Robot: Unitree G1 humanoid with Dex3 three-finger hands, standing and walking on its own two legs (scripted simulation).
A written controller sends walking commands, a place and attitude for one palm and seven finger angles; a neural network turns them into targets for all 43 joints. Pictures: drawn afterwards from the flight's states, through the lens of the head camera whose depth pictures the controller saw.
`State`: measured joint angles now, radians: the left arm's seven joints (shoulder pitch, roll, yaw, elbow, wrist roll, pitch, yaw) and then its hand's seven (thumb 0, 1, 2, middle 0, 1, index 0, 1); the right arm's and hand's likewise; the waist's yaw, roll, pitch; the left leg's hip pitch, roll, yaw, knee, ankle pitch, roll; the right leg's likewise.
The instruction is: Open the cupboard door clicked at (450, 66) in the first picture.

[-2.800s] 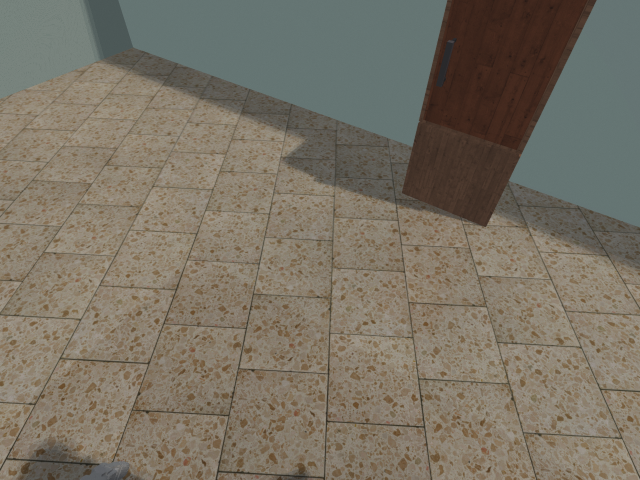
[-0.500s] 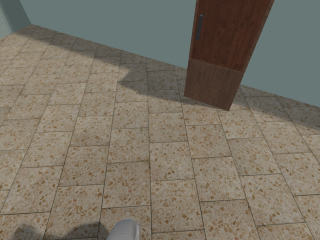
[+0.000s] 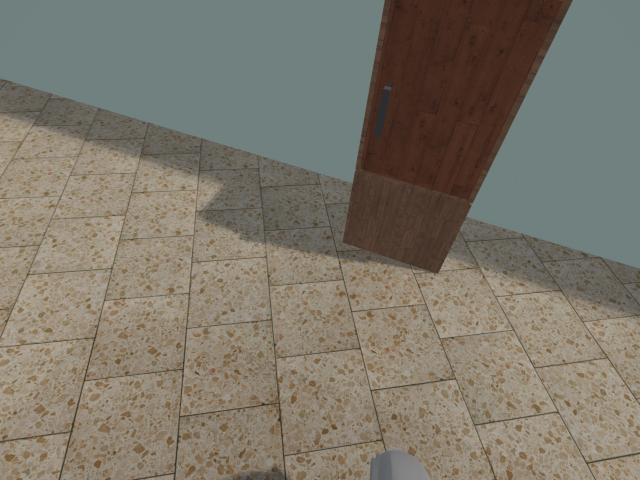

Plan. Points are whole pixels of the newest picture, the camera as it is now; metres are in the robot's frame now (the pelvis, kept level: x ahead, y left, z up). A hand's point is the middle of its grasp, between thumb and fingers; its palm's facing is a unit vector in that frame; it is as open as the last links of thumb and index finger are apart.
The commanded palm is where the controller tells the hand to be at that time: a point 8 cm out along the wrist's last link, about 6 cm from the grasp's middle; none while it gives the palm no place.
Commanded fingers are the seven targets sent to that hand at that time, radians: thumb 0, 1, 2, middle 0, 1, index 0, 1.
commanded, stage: walk to a spot facing it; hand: left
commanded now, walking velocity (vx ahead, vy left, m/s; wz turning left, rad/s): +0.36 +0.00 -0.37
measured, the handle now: (384, 110) +1.12 -0.14 -0.10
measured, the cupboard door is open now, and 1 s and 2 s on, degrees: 0 0 0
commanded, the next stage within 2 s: turn to face it in 0.28 s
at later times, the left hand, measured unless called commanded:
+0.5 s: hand (261, 364) +0.34 +0.11 -0.18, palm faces -0.13 -0.97 -0.21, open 7.2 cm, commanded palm none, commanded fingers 0.00 0.90 0.90 -0.20 -0.30 -0.20 -0.30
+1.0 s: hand (254, 305) +0.45 +0.14 -0.18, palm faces -0.26 -0.95 -0.16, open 7.4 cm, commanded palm none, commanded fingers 0.00 0.90 0.90 -0.20 -0.30 -0.20 -0.30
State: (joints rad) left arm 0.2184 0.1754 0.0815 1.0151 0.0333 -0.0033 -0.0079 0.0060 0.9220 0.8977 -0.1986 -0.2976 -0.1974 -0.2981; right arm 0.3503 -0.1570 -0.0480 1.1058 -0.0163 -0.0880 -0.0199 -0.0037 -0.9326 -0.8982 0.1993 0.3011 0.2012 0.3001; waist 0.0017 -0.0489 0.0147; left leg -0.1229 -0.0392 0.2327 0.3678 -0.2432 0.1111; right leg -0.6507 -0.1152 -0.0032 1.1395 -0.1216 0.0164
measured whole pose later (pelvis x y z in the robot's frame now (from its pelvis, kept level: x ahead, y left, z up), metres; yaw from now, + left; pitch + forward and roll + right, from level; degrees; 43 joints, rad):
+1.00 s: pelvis +0.37 -0.03 +0.00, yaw -19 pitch +0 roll -1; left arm 0.27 0.20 0.08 1.03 0.03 0.02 -0.02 0.01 0.91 0.90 -0.20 -0.30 -0.20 -0.30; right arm 0.27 -0.16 -0.04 1.01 -0.03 -0.05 -0.02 -0.01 -0.94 -0.90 0.20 0.30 0.21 0.30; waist 0.00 -0.03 0.02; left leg -0.23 0.09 0.18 0.44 -0.21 0.02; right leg -0.49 -0.06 -0.04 1.11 -0.31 0.00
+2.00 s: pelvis +0.51 -0.17 -0.01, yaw -21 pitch -2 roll +0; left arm 0.20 0.20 0.08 1.00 0.02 0.04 0.04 0.01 0.91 0.90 -0.20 -0.30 -0.20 -0.30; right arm 0.09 -0.17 -0.06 1.02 -0.03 0.04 -0.02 -0.01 -0.92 -0.90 0.20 0.30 0.21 0.30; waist 0.01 0.01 0.09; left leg -0.34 0.09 0.16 0.53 -0.15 0.02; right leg -0.37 -0.05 -0.04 0.87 -0.44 0.02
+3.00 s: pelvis +0.50 -0.13 +0.00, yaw -21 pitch -1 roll +0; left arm 0.24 0.16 0.01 1.14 0.01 0.01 0.04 0.01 0.93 0.90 -0.20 -0.30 -0.20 -0.30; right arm 0.26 -0.14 0.00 1.14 -0.01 -0.02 -0.03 0.01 -0.92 -0.90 0.20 0.30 0.20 0.30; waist 0.00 -0.02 0.03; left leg -0.11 -0.01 0.08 0.41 -0.29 0.03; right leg -0.18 -0.04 -0.04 0.42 -0.22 0.03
